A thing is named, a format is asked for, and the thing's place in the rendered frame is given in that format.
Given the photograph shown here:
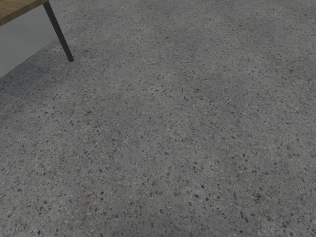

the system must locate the table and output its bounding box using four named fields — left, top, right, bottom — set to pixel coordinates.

left=0, top=0, right=74, bottom=62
